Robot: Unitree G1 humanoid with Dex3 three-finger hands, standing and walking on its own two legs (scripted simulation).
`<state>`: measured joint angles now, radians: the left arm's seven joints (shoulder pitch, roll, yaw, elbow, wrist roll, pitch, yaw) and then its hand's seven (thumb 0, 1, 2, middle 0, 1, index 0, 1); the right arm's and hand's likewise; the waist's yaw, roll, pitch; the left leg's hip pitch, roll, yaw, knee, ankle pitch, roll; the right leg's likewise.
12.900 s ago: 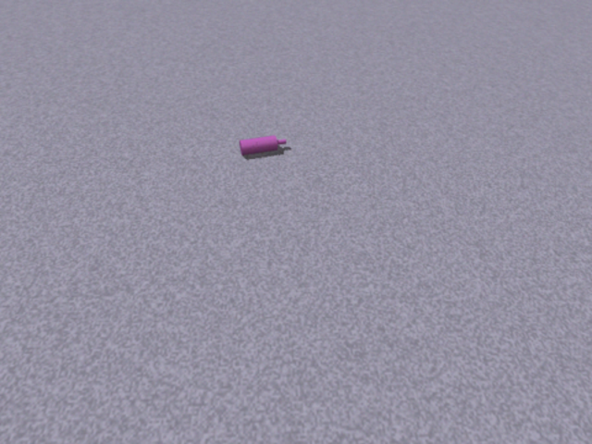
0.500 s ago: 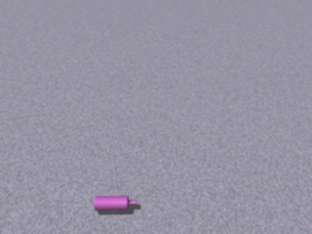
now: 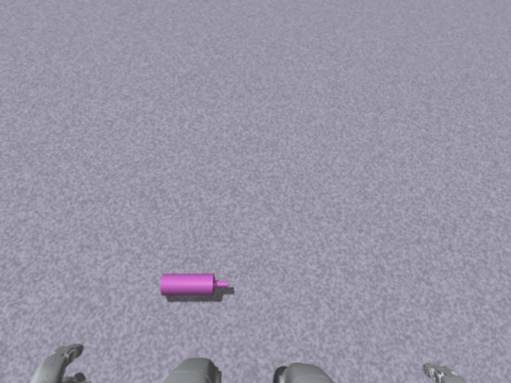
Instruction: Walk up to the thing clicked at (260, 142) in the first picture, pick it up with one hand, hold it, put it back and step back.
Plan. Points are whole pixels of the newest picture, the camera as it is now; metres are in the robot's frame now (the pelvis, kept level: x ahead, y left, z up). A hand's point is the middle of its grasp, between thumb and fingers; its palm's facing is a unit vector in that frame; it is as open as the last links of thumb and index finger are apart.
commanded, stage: walk up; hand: left
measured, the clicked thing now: (195, 284) +0.45 +0.19 -0.73
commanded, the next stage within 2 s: none
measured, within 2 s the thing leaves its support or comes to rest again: neither
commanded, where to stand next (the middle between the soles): +0.09 -0.02 m, yaw +1 degrees
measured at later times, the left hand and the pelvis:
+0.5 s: hand out of the picture +0.01 +0.29 -0.16, palm faces -0.11 -0.92 -0.38, open 7.3 cm; pelvis -0.11 +0.02 -0.01, yaw -5 degrees
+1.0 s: hand out of the picture -0.12 +0.26 -0.16, palm faces +0.00 -0.94 -0.34, open 7.3 cm; pelvis -0.25 +0.00 -0.01, yaw -1 degrees
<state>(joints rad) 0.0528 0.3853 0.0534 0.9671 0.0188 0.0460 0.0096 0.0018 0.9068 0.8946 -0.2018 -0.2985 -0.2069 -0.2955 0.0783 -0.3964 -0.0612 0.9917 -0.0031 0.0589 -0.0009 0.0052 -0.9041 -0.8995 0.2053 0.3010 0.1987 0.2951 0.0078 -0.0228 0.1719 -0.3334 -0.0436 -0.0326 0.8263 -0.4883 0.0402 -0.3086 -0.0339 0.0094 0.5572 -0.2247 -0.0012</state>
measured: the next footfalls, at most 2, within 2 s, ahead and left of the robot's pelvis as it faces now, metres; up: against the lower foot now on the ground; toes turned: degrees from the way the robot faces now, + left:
left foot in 0.08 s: +0.00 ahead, +0.13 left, +0.00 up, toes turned -2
right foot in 0.52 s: -0.12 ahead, -0.11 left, +0.00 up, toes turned -2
